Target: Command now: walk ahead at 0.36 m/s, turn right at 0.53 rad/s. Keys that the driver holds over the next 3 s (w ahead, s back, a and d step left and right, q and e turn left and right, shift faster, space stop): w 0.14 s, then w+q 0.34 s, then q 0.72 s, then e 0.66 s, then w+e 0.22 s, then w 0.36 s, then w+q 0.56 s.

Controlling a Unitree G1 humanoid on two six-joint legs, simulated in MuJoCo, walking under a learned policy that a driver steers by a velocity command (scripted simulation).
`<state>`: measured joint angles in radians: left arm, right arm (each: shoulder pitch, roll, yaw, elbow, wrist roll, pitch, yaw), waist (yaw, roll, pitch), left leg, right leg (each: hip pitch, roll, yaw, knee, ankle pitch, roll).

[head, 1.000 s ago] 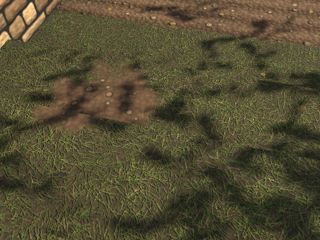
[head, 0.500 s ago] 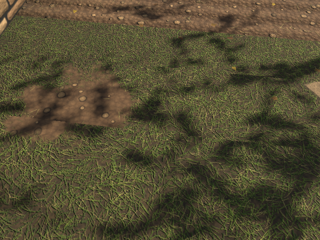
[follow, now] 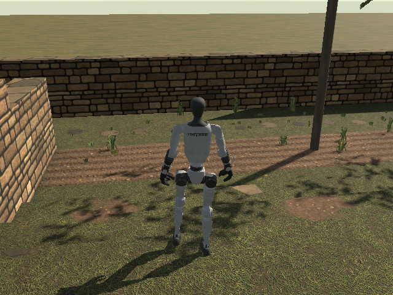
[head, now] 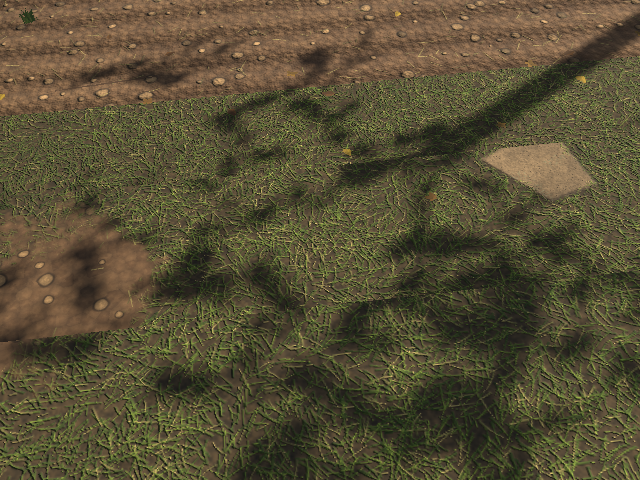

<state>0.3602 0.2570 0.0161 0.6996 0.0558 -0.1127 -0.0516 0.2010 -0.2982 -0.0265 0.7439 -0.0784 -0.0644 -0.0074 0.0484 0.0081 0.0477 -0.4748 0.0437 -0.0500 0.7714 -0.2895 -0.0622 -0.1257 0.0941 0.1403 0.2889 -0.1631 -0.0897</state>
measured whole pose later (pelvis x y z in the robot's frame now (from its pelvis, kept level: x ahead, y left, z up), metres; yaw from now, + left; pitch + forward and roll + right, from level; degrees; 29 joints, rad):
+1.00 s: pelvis +0.43 +0.00 -0.20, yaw +19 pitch +2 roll -3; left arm 0.23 0.27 0.09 0.78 0.08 -0.10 0.03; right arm 0.15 -0.24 -0.01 0.75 -0.05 -0.03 0.09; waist 0.02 0.04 0.00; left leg -0.55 0.07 0.01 0.71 -0.13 -0.01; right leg -0.13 -0.05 -0.35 0.37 -0.26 -0.02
